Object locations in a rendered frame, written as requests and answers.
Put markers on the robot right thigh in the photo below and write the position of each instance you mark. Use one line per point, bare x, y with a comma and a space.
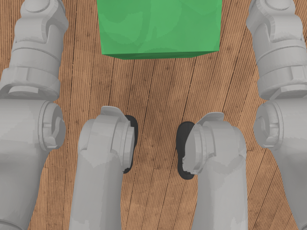
222, 202

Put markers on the carton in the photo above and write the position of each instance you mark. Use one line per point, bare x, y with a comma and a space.
153, 29

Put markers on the robot left forearm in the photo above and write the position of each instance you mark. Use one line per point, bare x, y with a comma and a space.
36, 52

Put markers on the robot left thigh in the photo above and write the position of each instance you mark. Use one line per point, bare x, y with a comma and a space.
99, 174

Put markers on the robot left upper arm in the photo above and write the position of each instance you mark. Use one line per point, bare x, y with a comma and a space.
29, 131

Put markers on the robot thigh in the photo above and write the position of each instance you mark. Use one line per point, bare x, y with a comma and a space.
99, 174
222, 202

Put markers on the robot right upper arm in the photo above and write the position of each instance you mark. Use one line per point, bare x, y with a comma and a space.
281, 126

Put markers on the robot right forearm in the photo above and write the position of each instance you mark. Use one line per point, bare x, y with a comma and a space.
280, 49

